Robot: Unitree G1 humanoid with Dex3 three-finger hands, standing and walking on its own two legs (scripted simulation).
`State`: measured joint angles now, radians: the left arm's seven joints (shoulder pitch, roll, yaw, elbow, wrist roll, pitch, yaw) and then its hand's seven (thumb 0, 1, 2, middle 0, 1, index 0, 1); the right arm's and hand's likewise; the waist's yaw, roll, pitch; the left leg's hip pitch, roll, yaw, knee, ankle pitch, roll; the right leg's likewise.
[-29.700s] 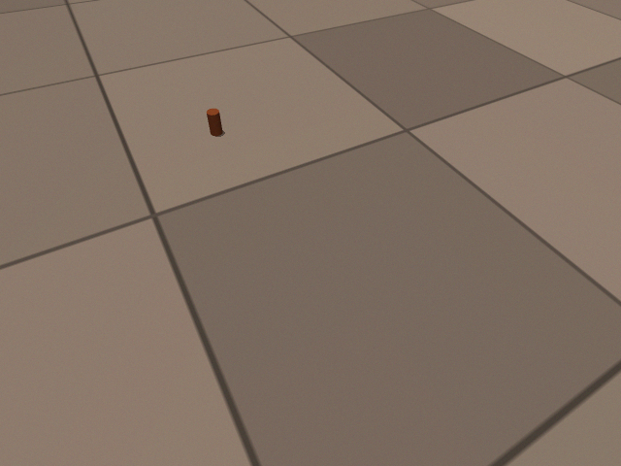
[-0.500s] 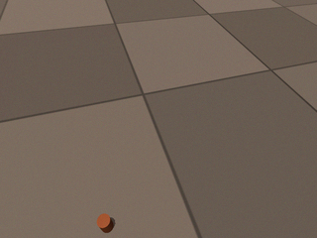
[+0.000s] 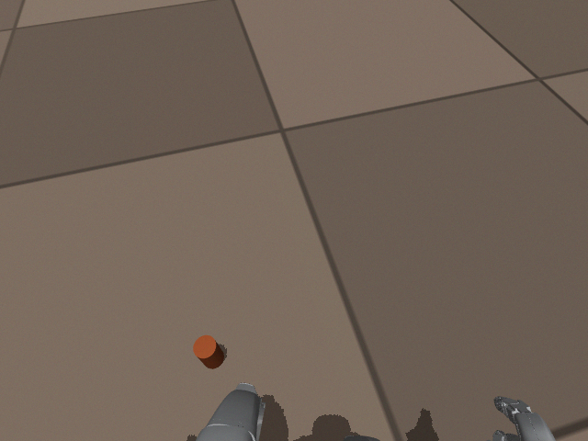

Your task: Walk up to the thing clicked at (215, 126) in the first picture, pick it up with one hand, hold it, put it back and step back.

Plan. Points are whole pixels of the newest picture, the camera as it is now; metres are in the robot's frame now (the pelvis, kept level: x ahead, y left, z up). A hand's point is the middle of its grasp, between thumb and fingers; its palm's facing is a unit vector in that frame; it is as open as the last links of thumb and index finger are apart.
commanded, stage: walk up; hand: left
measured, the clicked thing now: (209, 352) +0.40 +0.28 -0.68
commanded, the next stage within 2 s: stand in 1.66 s
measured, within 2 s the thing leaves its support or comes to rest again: neither
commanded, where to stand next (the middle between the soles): +0.05 +0.05 m, yaw +1 degrees
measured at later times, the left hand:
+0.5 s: hand out of the picture +0.00 +0.30 -0.12, palm faces +0.07 -0.92 -0.39, open 7.4 cm
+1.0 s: hand out of the picture +0.10 +0.31 -0.13, palm faces +0.02 -0.91 -0.41, open 7.4 cm
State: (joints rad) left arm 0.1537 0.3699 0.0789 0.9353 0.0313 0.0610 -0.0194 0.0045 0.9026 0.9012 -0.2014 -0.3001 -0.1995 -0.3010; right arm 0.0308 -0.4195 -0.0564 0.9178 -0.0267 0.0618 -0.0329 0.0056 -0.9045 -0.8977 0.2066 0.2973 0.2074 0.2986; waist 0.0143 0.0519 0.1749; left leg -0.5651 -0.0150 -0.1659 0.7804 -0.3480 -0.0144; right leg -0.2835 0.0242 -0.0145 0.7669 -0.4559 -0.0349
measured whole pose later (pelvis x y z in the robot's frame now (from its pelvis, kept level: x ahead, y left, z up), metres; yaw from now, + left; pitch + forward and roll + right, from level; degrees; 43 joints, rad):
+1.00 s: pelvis +0.00 +0.04 +0.01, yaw +2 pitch -2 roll +2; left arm 0.13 0.38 0.03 0.91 0.01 0.01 0.01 0.01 0.90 0.90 -0.21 -0.30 -0.20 -0.30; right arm 0.21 -0.37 -0.04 0.99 -0.03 0.03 0.01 0.01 -0.91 -0.90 0.20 0.30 0.21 0.30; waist 0.00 -0.02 0.12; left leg -0.23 -0.02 0.01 0.64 -0.36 -0.01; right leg -0.44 -0.06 0.06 0.68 -0.25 0.01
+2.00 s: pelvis +0.02 +0.03 +0.04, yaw +2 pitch -2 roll +0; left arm 0.07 0.35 0.00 1.13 0.01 -0.02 -0.01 0.01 0.90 0.90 -0.20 -0.30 -0.20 -0.30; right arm 0.11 -0.35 -0.01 1.14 -0.01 -0.01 0.01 0.01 -0.91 -0.90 0.21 0.30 0.21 0.30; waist -0.02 0.00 0.04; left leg -0.07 0.02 0.00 0.33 -0.24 -0.03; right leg -0.20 -0.01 0.04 0.36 -0.13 0.02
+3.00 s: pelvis -0.06 +0.06 +0.01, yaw +3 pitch +0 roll +1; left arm -0.03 0.42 0.04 0.92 0.02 0.07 0.02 0.01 0.90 0.90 -0.20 -0.30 -0.20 -0.30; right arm 0.13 -0.39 -0.06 0.99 -0.03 0.04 0.00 0.00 -0.91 -0.90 0.20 0.30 0.20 0.30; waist -0.02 -0.07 0.21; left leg -0.25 -0.06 0.00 0.66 -0.42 0.03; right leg -0.50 -0.04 0.11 0.68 -0.23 0.01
